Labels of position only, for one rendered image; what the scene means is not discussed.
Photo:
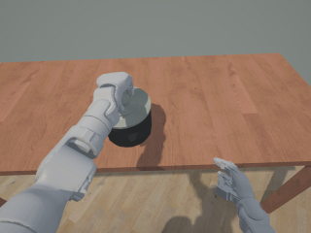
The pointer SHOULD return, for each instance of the robot right forearm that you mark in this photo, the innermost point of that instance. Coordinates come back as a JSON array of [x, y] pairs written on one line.
[[252, 218]]

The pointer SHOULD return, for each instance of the robot left forearm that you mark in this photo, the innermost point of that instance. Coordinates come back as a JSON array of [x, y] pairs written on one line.
[[88, 135]]

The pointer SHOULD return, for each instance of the pot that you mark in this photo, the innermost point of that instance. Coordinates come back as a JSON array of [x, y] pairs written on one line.
[[132, 136]]

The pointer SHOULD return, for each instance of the left robot upper arm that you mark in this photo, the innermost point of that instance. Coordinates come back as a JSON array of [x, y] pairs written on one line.
[[39, 208]]

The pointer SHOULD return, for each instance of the lid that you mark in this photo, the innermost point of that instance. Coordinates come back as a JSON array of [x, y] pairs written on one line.
[[137, 110]]

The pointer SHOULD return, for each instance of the right robot hand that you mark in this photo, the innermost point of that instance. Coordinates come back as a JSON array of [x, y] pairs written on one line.
[[233, 188]]

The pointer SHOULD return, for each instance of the left robot hand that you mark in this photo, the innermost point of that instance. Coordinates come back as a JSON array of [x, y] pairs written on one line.
[[122, 79]]

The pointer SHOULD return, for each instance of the table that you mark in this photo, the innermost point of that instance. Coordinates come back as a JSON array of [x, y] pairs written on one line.
[[252, 109]]

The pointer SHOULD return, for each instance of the knob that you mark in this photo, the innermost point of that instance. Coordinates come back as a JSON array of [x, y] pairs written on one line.
[[125, 100]]

